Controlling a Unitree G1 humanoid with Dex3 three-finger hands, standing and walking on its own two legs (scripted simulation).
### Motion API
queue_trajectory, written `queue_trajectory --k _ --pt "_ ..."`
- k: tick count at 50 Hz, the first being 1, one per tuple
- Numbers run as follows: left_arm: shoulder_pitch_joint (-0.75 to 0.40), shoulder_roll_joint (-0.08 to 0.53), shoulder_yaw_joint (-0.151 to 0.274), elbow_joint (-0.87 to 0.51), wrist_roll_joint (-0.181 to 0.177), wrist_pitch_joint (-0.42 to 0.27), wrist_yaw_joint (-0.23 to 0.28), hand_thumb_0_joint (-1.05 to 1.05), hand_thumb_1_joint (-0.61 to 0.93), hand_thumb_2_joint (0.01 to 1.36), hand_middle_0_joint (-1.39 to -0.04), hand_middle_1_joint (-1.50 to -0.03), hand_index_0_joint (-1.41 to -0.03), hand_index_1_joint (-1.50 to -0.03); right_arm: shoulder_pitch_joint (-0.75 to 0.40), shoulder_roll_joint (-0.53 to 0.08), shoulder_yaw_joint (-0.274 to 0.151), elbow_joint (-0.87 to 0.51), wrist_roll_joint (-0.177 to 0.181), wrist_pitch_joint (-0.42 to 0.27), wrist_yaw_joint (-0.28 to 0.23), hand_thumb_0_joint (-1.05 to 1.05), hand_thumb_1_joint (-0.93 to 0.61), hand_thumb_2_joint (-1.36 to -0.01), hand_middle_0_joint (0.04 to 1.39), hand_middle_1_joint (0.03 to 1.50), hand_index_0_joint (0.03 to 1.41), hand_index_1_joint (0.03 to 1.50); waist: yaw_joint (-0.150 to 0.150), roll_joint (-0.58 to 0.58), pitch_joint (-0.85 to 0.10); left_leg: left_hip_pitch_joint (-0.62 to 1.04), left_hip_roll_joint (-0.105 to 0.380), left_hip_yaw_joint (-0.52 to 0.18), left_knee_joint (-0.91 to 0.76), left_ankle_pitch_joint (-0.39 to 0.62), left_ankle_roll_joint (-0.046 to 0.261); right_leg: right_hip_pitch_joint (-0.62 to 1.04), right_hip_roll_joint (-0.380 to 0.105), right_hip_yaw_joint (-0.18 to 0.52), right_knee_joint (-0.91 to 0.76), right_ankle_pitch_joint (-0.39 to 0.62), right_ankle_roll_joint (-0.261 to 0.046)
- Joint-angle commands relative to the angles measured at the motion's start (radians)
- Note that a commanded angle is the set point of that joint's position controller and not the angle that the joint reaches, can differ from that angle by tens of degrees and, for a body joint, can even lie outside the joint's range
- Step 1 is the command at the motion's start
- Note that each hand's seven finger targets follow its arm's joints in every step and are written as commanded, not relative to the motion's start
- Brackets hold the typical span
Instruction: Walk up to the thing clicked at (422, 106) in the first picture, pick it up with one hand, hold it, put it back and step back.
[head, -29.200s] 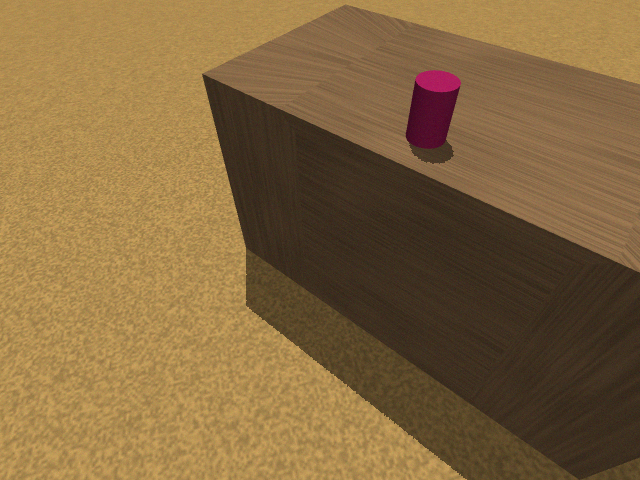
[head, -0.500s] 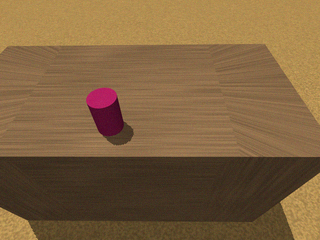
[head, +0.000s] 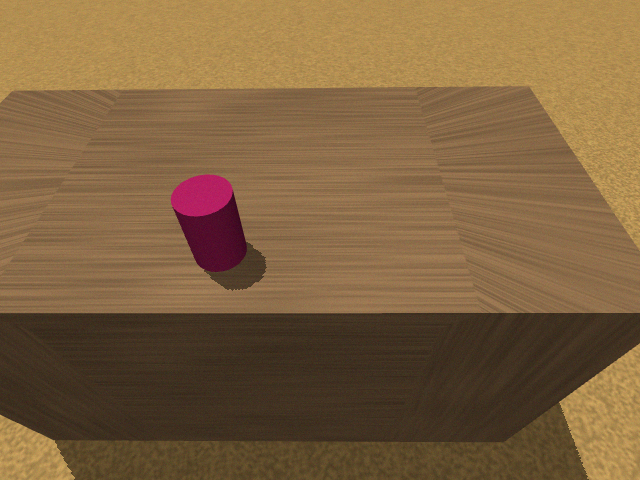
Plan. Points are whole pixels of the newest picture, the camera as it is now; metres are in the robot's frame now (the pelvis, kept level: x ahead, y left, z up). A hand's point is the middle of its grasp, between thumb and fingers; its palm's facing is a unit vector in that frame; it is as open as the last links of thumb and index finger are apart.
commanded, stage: stand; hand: left
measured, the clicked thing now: (212, 225) +0.47 +0.18 +0.03
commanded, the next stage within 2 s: step back in 0.22 s
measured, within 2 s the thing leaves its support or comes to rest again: neither
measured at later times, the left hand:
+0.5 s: hand out of the picture +0.07 +0.28 -0.17, palm faces -0.02 -0.92 -0.40, open 7.4 cm
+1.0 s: hand out of the picture -0.03 +0.31 -0.18, palm faces -0.10 -0.92 -0.37, open 7.4 cm
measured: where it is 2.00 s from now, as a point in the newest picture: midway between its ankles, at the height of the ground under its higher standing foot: outside the picture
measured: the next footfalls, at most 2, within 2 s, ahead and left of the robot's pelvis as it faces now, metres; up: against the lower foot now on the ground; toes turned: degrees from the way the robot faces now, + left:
left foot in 0.64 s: -0.06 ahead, +0.14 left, +0.00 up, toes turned +0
right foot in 1.12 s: -0.16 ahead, -0.08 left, +0.00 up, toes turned -3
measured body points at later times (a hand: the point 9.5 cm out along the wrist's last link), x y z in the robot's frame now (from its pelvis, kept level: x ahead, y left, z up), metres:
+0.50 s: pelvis -0.04 +0.00 -0.02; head +0.01 +0.00 +0.42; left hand +0.07 +0.32 -0.14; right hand +0.06 -0.32 -0.14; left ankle -0.03 +0.13 -0.73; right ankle +0.00 -0.13 -0.75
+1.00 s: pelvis -0.14 +0.05 -0.02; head -0.07 +0.07 +0.42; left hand -0.03 +0.36 -0.16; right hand -0.06 -0.27 -0.13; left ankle -0.10 +0.14 -0.75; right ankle -0.18 -0.08 -0.70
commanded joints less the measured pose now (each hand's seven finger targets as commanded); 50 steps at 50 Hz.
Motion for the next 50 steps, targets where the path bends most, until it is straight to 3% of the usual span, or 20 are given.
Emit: queue_trajectory --k 1,10,11,13,16,19,21,22,23,24,27,29,31,32,33,34,38,42,46,50 --pt "-0.026 0.215 0.046 -0.056 -0.003 -0.021 0.013 0.000 0.900 0.900 -0.200 -0.300 -0.200 -0.300 -0.034 -0.215 -0.036 -0.058 0.005 -0.019 -0.010 0.000 -0.900 -0.900 0.200 0.300 0.200 0.300 0.003 -0.006 -0.055 0.014 0.102 -0.085 -0.050 0.113 0.036 -0.005 -0.107 0.079 -0.049 0.124 -0.037" --pt "-0.030 0.215 0.046 -0.059 -0.003 -0.022 0.013 0.000 0.900 0.900 -0.200 -0.300 -0.200 -0.300 -0.033 -0.216 -0.036 -0.062 0.004 -0.022 -0.012 0.000 -0.900 -0.900 0.200 0.300 0.200 0.300 0.002 -0.001 -0.085 0.032 0.107 -0.079 -0.039 0.162 0.038 0.013 -0.114 0.080 -0.039 0.180 -0.038" --pt "-0.039 0.275 0.092 -0.075 -0.019 -0.008 0.018 0.000 0.900 0.900 -0.200 -0.300 -0.200 -0.300 -0.059 -0.269 -0.058 -0.071 0.013 -0.004 -0.008 0.000 -0.900 -0.900 0.200 0.300 0.200 0.300 0.012 -0.010 0.025 -0.040 0.093 -0.094 0.052 0.308 0.064 -0.070 -0.090 0.078 0.051 0.312 -0.043" --pt "-0.013 0.256 0.096 -0.103 -0.020 -0.001 0.025 0.000 0.900 0.900 -0.200 -0.300 -0.200 -0.300 -0.026 -0.259 -0.066 -0.092 0.024 0.004 -0.010 0.000 -0.900 -0.900 0.200 0.300 0.200 0.300 0.004 -0.002 -0.075 -0.005 0.108 -0.074 0.116 0.416 0.085 -0.033 -0.088 0.056 0.109 0.373 -0.066" --pt "-0.032 0.238 0.100 -0.144 -0.020 0.013 0.024 0.000 0.900 0.900 -0.200 -0.300 -0.200 -0.300 -0.025 -0.258 -0.079 -0.123 0.025 0.015 -0.009 0.000 -0.900 -0.900 0.200 0.300 0.200 0.300 -0.003 0.021 -0.137 -0.027 0.113 -0.082 0.155 0.396 0.113 -0.040 -0.074 0.052 0.186 0.316 -0.087" --pt "-0.030 0.247 0.102 -0.173 -0.013 0.024 0.021 0.000 0.900 0.900 -0.200 -0.300 -0.200 -0.300 -0.042 -0.259 -0.086 -0.158 0.027 0.030 -0.009 0.000 -0.900 -0.900 0.200 0.300 0.200 0.300 0.005 0.008 -0.135 -0.064 0.089 -0.084 0.242 0.261 0.131 -0.108 -0.099 0.094 0.207 0.244 -0.127" --pt "-0.033 0.284 0.116 -0.187 -0.007 0.027 0.018 0.000 0.900 0.900 -0.200 -0.300 -0.200 -0.300 -0.041 -0.238 -0.085 -0.178 0.026 0.041 -0.008 0.000 -0.900 -0.900 0.200 0.300 0.200 0.300 0.012 -0.073 -0.108 -0.115 0.004 -0.047 0.381 0.083 0.093 -0.156 -0.188 0.189 0.116 0.261 -0.192" --pt "-0.050 0.314 0.123 -0.202 0.001 0.027 0.019 0.000 0.900 0.900 -0.200 -0.300 -0.200 -0.300 -0.032 -0.224 -0.084 -0.184 0.025 0.046 -0.006 0.000 -0.900 -0.900 0.200 0.300 0.200 0.300 0.013 -0.161 -0.095 -0.152 -0.066 -0.006 0.506 -0.070 0.068 -0.166 -0.269 0.277 0.055 0.287 -0.248" --pt "-0.076 0.339 0.129 -0.229 0.014 0.025 0.020 0.000 0.900 0.900 -0.200 -0.300 -0.200 -0.300 -0.014 -0.222 -0.086 -0.194 0.018 0.055 -0.004 0.000 -0.900 -0.900 0.200 0.300 0.200 0.300 0.020 -0.254 -0.082 -0.206 -0.103 -0.027 0.669 -0.374 0.063 -0.196 -0.360 0.369 0.017 0.315 -0.316" --pt "-0.102 0.344 0.135 -0.247 0.025 0.023 0.021 0.000 0.900 0.900 -0.200 -0.300 -0.200 -0.300 0.019 -0.226 -0.088 -0.200 0.012 0.061 -0.003 0.000 -0.900 -0.900 0.200 0.300 0.200 0.300 0.004 -0.222 -0.069 -0.212 -0.072 -0.104 0.751 -0.423 0.065 -0.245 -0.374 0.351 0.031 0.286 -0.330" --pt "-0.171 0.307 0.125 -0.288 0.031 0.027 0.032 0.000 0.900 0.900 -0.200 -0.300 -0.200 -0.300 0.097 -0.242 -0.098 -0.205 0.028 0.051 -0.001 0.000 -0.900 -0.900 0.200 0.300 0.200 0.300 -0.037 -0.230 -0.089 -0.222 -0.031 -0.108 0.655 -0.345 0.065 -0.214 -0.284 0.238 0.123 0.282 -0.246" --pt "-0.127 0.290 0.124 -0.300 0.026 0.034 0.030 0.000 0.900 0.900 -0.200 -0.300 -0.200 -0.300 0.116 -0.240 -0.092 -0.199 0.012 0.037 -0.004 0.000 -0.900 -0.900 0.200 0.300 0.200 0.300 -0.010 -0.197 -0.120 -0.229 -0.032 -0.060 0.415 -0.290 0.052 -0.100 -0.244 0.218 0.194 0.285 -0.208" --pt "-0.120 0.281 0.119 -0.316 0.006 0.052 0.022 0.000 0.900 0.900 -0.200 -0.300 -0.200 -0.300 0.153 -0.216 -0.097 -0.195 -0.012 0.023 -0.009 0.000 -0.900 -0.900 0.200 0.300 0.200 0.300 -0.034 -0.128 -0.113 -0.141 -0.051 -0.001 0.115 -0.050 0.043 -0.113 -0.184 0.162 0.320 0.234 -0.157" --pt "-0.076 0.222 0.106 -0.325 -0.004 0.061 0.021 0.000 0.900 0.900 -0.200 -0.300 -0.200 -0.300 0.114 -0.288 -0.117 -0.216 -0.037 0.016 -0.013 0.000 -0.900 -0.900 0.200 0.300 0.200 0.300 -0.005 0.054 -0.091 -0.092 0.099 -0.241 0.033 0.151 0.075 -0.243 -0.053 0.116 0.469 0.046 -0.094" --pt "-0.059 0.180 0.100 -0.330 -0.007 0.063 0.028 0.000 0.900 0.900 -0.200 -0.300 -0.200 -0.300 0.069 -0.381 -0.131 -0.241 -0.044 0.012 -0.011 0.000 -0.900 -0.900 0.200 0.300 0.200 0.300 0.021 0.221 -0.062 -0.030 0.272 -0.458 0.015 0.418 0.135 -0.430 0.125 0.070 0.606 -0.414 -0.049" --pt "-0.096 0.228 0.116 -0.323 0.008 0.066 0.045 0.000 0.900 0.900 -0.200 -0.300 -0.200 -0.300 0.074 -0.436 -0.142 -0.260 -0.026 0.011 -0.010 0.000 -0.900 -0.900 0.200 0.300 0.200 0.300 -0.045 0.236 -0.092 -0.119 0.350 -0.548 0.002 0.443 0.212 -0.378 0.145 0.212 0.737 -0.507 -0.035" --pt "-0.002 0.226 0.115 -0.289 -0.010 0.066 0.041 0.000 0.900 0.900 -0.200 -0.300 -0.200 -0.300 -0.035 -0.282 -0.110 -0.283 -0.021 0.005 -0.041 0.000 -0.900 -0.900 0.200 0.300 0.200 0.300 0.043 0.142 -0.079 0.040 0.178 -0.218 0.126 0.512 0.137 -0.468 0.123 0.223 0.861 -0.269 -0.039" --pt "-0.010 0.214 0.122 -0.319 0.005 0.056 0.032 0.000 0.900 0.900 -0.200 -0.300 -0.200 -0.300 0.043 -0.258 -0.110 -0.289 -0.009 0.010 -0.050 0.000 -0.900 -0.900 0.200 0.300 0.200 0.300 -0.012 0.112 -0.092 0.128 0.219 -0.230 0.157 0.558 0.223 -0.439 0.117 0.178 0.790 -0.302 0.008" --pt "-0.005 0.211 0.128 -0.337 0.006 0.057 0.026 0.000 0.900 0.900 -0.200 -0.300 -0.200 -0.300 0.073 -0.279 -0.119 -0.306 -0.006 0.010 -0.049 0.000 -0.900 -0.900 0.200 0.300 0.200 0.300 -0.035 0.109 -0.092 0.126 0.262 -0.250 0.149 0.495 0.265 -0.391 0.093 0.148 0.673 -0.329 0.006" --pt "0.042 0.201 0.130 -0.334 0.010 0.050 0.015 0.000 0.900 0.900 -0.200 -0.300 -0.200 -0.300 0.055 -0.289 -0.118 -0.332 -0.008 0.012 -0.044 0.000 -0.900 -0.900 0.200 0.300 0.200 0.300 -0.029 0.128 -0.129 0.097 0.262 -0.248 0.162 0.382 0.249 -0.304 0.054 0.090 0.489 -0.307 -0.012"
